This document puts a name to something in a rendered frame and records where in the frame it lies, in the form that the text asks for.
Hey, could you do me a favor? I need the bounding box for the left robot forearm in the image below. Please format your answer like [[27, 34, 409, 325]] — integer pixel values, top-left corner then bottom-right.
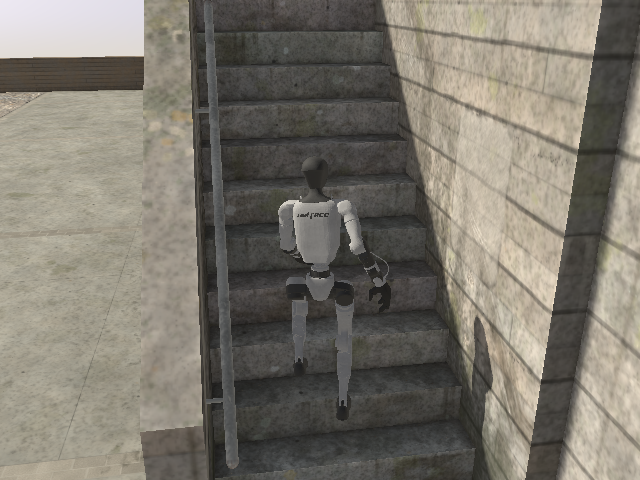
[[279, 239, 302, 258]]

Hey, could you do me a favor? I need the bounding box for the left robot upper arm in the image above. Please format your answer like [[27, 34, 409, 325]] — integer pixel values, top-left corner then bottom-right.
[[278, 200, 297, 251]]

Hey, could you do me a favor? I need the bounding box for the right robot forearm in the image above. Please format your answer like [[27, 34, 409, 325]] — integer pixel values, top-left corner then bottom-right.
[[358, 238, 386, 287]]

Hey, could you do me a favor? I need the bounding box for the robot left hand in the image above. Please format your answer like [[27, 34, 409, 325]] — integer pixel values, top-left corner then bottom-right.
[[293, 256, 314, 265]]

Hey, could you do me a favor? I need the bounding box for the robot left foot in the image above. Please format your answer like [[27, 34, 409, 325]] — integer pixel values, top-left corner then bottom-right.
[[293, 357, 308, 376]]

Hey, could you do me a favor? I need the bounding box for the robot right hand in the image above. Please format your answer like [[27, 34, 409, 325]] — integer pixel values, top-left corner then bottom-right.
[[369, 282, 391, 313]]

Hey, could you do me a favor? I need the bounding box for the right robot thigh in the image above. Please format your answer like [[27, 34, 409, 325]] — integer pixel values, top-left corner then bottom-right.
[[334, 280, 354, 352]]

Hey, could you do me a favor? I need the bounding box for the right robot upper arm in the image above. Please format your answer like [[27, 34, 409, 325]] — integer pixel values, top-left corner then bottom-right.
[[335, 199, 366, 255]]

